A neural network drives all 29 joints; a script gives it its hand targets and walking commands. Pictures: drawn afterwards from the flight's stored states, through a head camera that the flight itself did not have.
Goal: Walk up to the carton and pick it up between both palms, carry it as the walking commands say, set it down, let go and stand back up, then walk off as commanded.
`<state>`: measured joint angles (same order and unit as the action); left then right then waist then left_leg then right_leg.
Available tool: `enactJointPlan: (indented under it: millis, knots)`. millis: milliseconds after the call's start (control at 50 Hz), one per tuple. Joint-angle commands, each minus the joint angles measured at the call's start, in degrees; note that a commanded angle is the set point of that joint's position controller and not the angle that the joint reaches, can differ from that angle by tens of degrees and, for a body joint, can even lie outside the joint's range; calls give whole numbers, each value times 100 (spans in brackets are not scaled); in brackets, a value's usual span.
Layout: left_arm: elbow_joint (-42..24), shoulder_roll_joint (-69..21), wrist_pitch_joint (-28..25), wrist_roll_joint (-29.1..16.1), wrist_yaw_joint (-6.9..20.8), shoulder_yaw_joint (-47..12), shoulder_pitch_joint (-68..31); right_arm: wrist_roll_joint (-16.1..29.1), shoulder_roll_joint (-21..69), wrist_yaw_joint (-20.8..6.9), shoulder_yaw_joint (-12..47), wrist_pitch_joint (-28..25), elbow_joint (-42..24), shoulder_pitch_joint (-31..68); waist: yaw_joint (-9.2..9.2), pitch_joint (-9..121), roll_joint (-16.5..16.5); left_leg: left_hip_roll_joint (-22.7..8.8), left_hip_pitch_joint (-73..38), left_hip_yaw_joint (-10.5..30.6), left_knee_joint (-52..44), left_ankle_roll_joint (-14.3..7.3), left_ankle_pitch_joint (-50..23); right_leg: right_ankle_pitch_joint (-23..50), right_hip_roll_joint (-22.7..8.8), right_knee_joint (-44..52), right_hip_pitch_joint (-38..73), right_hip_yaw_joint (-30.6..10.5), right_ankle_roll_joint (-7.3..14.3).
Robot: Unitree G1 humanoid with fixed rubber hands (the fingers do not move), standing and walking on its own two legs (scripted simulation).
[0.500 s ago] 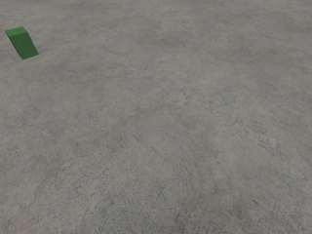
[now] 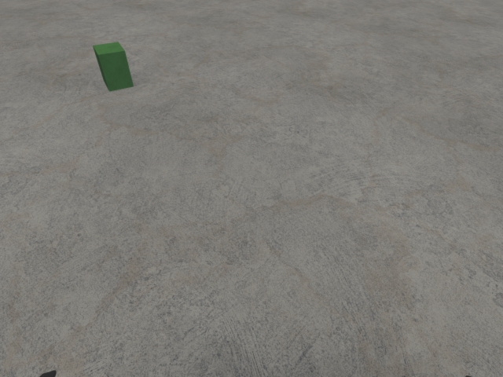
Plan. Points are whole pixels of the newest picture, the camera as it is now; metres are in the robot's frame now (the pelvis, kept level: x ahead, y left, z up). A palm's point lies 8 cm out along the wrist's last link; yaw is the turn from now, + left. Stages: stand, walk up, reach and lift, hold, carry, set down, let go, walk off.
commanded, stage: walk up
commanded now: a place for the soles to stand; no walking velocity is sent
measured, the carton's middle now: (113, 66) +2.63 +0.96 -0.60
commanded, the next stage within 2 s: none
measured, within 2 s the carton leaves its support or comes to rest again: neither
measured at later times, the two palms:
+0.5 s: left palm out of the picture +0.14 +0.39 -0.05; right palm (325, 205) +0.52 -0.20 -0.06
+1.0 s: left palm (24, 198) +0.58 +0.52 -0.07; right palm (281, 158) +0.77 -0.13 -0.11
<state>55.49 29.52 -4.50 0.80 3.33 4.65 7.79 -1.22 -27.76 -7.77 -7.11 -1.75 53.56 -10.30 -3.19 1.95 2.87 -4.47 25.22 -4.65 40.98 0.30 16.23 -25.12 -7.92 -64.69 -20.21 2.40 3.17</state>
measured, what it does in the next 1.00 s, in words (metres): walks ahead, turning left: right foot, then left foot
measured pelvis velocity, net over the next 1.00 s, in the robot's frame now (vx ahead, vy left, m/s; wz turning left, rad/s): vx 0.60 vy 0.17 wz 0.39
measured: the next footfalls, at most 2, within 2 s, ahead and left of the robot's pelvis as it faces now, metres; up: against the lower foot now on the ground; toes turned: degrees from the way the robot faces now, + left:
right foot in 0.20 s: +0.23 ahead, -0.10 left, +0.00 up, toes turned +0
left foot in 0.58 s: +0.45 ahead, +0.27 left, +0.00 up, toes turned +23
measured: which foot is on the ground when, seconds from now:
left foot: down 0.00-0.18, up 0.20-0.56, down 0.58-1.00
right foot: up 0.00-0.18, down 0.20-0.62, up 0.64-0.96, down 0.98-1.00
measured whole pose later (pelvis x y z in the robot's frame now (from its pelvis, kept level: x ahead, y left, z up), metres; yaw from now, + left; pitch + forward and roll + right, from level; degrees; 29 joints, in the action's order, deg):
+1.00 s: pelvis +0.60 +0.17 -0.01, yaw +22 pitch -1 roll +2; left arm 53.0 26.3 -5.9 1.0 6.2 4.3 10.0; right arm -0.3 -27.7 -4.1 -4.1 -5.0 56.5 -16.3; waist -1.3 0.7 -0.5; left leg -2.0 2.8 -2.1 37.7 -0.7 30.6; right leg -5.9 -6.9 -37.8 -29.8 4.9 0.8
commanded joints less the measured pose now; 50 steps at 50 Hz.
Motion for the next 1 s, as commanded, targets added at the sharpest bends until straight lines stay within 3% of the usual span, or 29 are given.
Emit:
enactJointPlan:
  millis: [0,40,100,140,160,180,200,220,240,280,360,400,480,520,540,560,580,600,620,640,680,720,760,800,860,900,940,960,980]
  knots:
    - [-541,1178,-259,-137,93,91,-362,-12,-1542,224,-259,-144,-633,279,228,-321,-1444,-1136,-734,2400,-2909,-1270,2422,-36,-47,1126,-1357,-348,-144]
    - [-410,1281,-193,-69,190,181,-161,-42,-1751,199,-284,-185,-775,298,279,-158,-1280,-1299,-388,2254,-3042,-1392,2620,-234,251,1882,-734,84,-178]
    - [-244,1077,-194,-37,154,319,629,-11,-1572,164,-224,-241,-869,734,828,115,-1103,-1109,668,1895,-2851,-1163,2611,1464,291,2258,1124,39,-176]
    - [132,1216,-178,-92,96,423,1921,-44,-1408,176,-156,-252,-1042,1449,1664,308,-33,-398,2073,1161,-1348,-708,2592,1273,411,2479,3155,198,-299]
    - [188,1421,-233,-48,-48,537,2526,-27,-925,194,-7,-256,-1023,1552,2015,137,1428,656,2825,579,990,-424,2126,-780,-463,4216,3349,-1314,-242]
    - [-66,1906,-302,41,-153,510,2187,33,-607,264,85,-247,-1021,1333,1709,-427,1686,1008,3270,1291,2631,-359,1556,-3084,-1744,5756,2548,-3843,-293]
    - [-614,1776,-338,14,-240,416,1143,36,-751,295,86,-229,-891,1043,1044,-847,427,666,2933,1630,2968,-292,462,-3194,-1912,6067,1778,-3849,99]
    - [-580,1767,-369,-4,-238,348,437,21,-1024,240,4,-220,-654,720,602,-647,190,309,2536,1537,2775,-198,242,-2912,-1898,6158,1304,-3548,305]
    - [-714,1679,-400,-26,-202,376,-83,36,-1213,173,-50,-234,-460,316,233,-697,432,32,2081,1375,2619,-48,-42,-2593,-1725,6194,905,-3125,282]
    - [-689,1406,-466,-41,-136,341,-178,-2,-1306,86,-75,-245,-233,270,118,-485,544,-145,1485,1064,1996,172,-260,-1808,-1287,5946,709,-1828,692]
    - [-491,1331,-554,-55,-106,330,482,14,-868,-77,71,-203,-453,1283,596,-703,188,-164,1746,880,735,255,-640,-313,-1143,5863,1387,-677,778]
    - [-422,1387,-481,-63,-81,355,561,27,-801,-107,145,-220,-537,1497,626,-427,326,43,1475,537,-103,222,-729,323,-880,5777,1800,-157,716]
    - [-338,1449,-389,-51,-90,321,1009,99,-618,-108,181,-171,-738,2371,881,-368,341,100,863,9,-825,-72,-818,1962,-1170,5485,2432,390,723]
    - [-443,1382,-319,-66,-107,262,735,85,-640,-38,111,-165,-636,1905,485,-262,258,274,-32,-29,-1277,-330,-689,3084,-901,4700,2293,970,504]
    - [-458,1233,-271,-72,-142,206,779,84,-741,-2,69,-180,-396,1165,203,297,-216,571,-1343,-200,-1388,-539,-558,3357,-656,3637,1847,1171,415]
    - [-588,1055,-259,-81,-191,107,868,33,-993,108,-127,-184,-100,-52,-439,1055,-704,538,-3348,23,-1176,-911,-318,3326,-489,1931,604,1211,322]
    - [-823,612,-309,-158,-219,-44,818,-20,-1621,257,-340,-182,42,-1185,-916,1669,-1574,-636,-4811,1784,-1439,-1440,918,1856,-20,-4,-1086,1223,153]
    - [-1038,691,-362,-151,-159,-4,725,112,-2074,353,-390,-275,-134,-1218,-783,1511,-2063,-1682,-5431,4261,-2057,-1712,810,-292,663,-1033,-2764,514,74]
    - [-970,1279,-341,-200,-167,93,674,222,-1894,377,-272,-291,-328,-775,-460,1458,-727,-1753,-5086,4206,-1959,-1824,455,-10,319,-1204,-2861,-251,93]
    - [-767,1175,-335,-212,-132,-21,768,220,-1717,425,-202,-307,-389,-423,-203,1149,-566,-1502,-4652,3137,-1669,-1472,-442,356,-2,-987,-2810,-478,113]
    - [-640,1006,-327,-257,-77,-38,731,223,-1425,525,-73,-385,-473,15,50,670,-538,-1071,-3448,2199,-1820,-1386,-1850,670,-244,-355,-2362,-584,-50]
    - [-588,991,-246,-167,11,-46,873,197,-1335,491,7,-455,-600,309,257,344,-826,-1129,-2355,1701,-2293,-1544,-1482,660,-325,500,-1782,-495,-196]
    - [-664,933,-210,-117,99,-14,616,129,-1292,446,-22,-508,-725,573,337,-110,-1010,-1119,-1554,1409,-2590,-1663,-836,667,-417,1662,-1503,-377,-308]
    - [-612,827,-237,15,181,72,331,97,-1392,410,-45,-546,-686,726,401,-222,-1189,-977,-851,1238,-2776,-1538,41,1616,-339,2505,-656,-228,-274]
    - [-414,873,-170,10,289,228,407,152,-1395,389,-62,-572,-624,707,569,-342,-794,-891,-73,1157,-2775,-1254,1387,2380,-154,2498,233,1,-302]
    - [-430,739,-145,-27,315,202,445,103,-1298,413,-54,-544,-532,781,687,-629,-723,-826,-29,1032,-2598,-1143,1275,2234,-43,2668,354,142,-222]
    - [-297,940,-179,11,230,358,1065,104,-1245,434,-12,-568,-434,644,1129,-255,-98,-609,451,558,-831,-871,-332,1712,143,2800,1763,163,3]
    - [-182,1359,-240,9,129,494,1869,87,-888,412,117,-562,-440,506,1509,136,1141,143,1128,-203,1538,-559,-674,-266,-581,3870,2716,-1301,478]
    - [-290,1810,-271,-99,63,543,2193,114,-688,453,169,-609,-535,389,1429,429,1699,871,2007,229,2875,-429,850,-1350,-1639,4997,3273,-3757,956]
